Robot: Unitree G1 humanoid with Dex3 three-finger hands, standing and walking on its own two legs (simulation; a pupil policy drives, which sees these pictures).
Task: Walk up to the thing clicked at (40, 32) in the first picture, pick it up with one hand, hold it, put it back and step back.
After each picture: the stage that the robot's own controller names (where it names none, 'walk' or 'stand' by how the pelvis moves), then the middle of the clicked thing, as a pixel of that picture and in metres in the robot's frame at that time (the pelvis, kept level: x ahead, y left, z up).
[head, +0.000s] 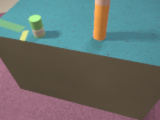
stand; (37, 26) +0.74 +0.31 -0.04
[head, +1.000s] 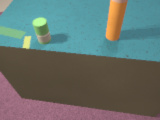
rise first; (42, 31) +0.64 +0.23 -0.01
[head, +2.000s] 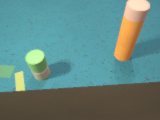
stand; (38, 65) +0.40 +0.21 +0.00
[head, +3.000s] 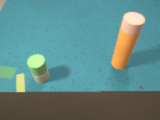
stand; (39, 69) +0.42 +0.22 -0.03
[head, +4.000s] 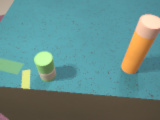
stand; (46, 67) +0.41 +0.19 -0.02
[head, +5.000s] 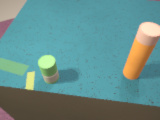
stand; (49, 70) +0.42 +0.18 -0.04
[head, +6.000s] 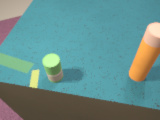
stand; (53, 68) +0.42 +0.17 -0.03
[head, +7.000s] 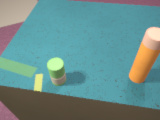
stand; (57, 72) +0.43 +0.16 -0.05
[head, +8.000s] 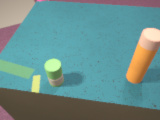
stand; (54, 73) +0.43 +0.16 -0.05
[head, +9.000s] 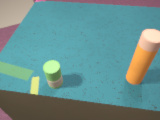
stand; (53, 75) +0.42 +0.17 -0.05
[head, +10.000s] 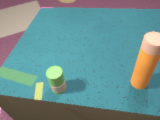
rise first; (56, 80) +0.40 +0.18 -0.04
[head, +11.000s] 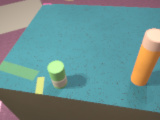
go down; (58, 75) +0.41 +0.18 -0.04
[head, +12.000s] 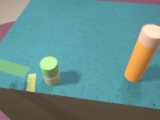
go down; (50, 71) +0.42 +0.17 -0.03
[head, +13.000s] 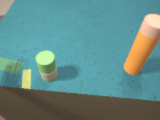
go down; (47, 66) +0.42 +0.16 +0.00
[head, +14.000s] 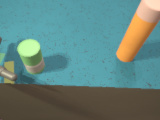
close in; (32, 57) +0.42 +0.17 +0.02
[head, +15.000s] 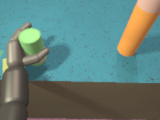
close; (33, 48) +0.45 +0.17 +0.04
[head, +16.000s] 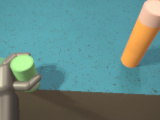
lift; (26, 74) +0.36 +0.20 +0.03
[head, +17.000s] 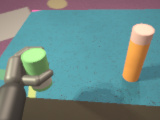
lift; (38, 70) +0.32 +0.16 +0.15
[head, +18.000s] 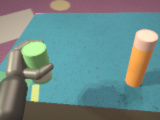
hold; (38, 63) +0.33 +0.17 +0.16
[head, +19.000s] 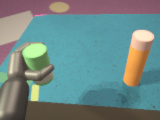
crouch; (39, 65) +0.33 +0.17 +0.16
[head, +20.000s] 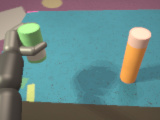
crouch; (33, 43) +0.42 +0.18 +0.17
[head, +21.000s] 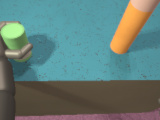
lower; (17, 43) +0.47 +0.19 +0.03
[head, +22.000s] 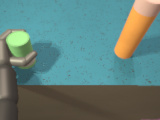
lower; (22, 51) +0.44 +0.19 +0.04
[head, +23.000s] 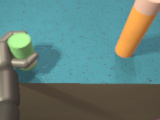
lower; (23, 52) +0.44 +0.19 +0.04
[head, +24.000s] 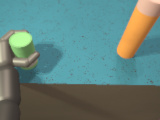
lower; (24, 51) +0.44 +0.19 +0.04
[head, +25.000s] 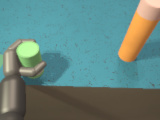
loosen; (31, 60) +0.41 +0.18 +0.03
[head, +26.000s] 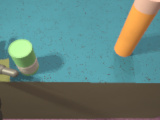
withdraw; (25, 58) +0.41 +0.18 +0.03
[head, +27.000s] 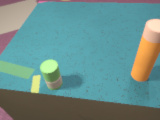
sink last; (52, 75) +0.40 +0.18 +0.00
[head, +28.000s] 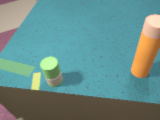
stand; (52, 72) +0.40 +0.19 +0.00
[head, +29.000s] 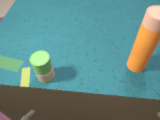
stand; (43, 67) +0.40 +0.19 +0.02
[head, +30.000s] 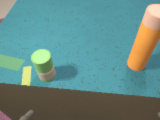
stand; (44, 66) +0.41 +0.18 +0.03
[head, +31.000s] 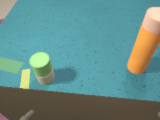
stand; (43, 69) +0.39 +0.19 +0.03
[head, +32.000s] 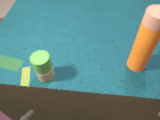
stand; (43, 67) +0.40 +0.19 +0.03
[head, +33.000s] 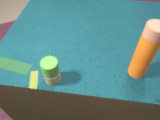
stand; (51, 71) +0.41 +0.17 -0.01
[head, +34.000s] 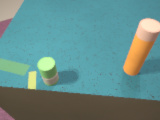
walk; (48, 71) +0.41 +0.18 -0.04
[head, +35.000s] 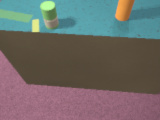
walk; (50, 15) +0.66 +0.22 -0.02
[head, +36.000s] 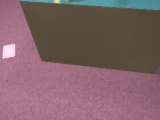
stand; out of the picture +1.01 +0.16 -0.02
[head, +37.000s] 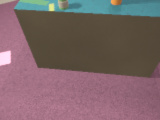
stand; out of the picture +0.98 +0.20 -0.04
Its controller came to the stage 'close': yes
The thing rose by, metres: 0.22
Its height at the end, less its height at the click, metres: +0.00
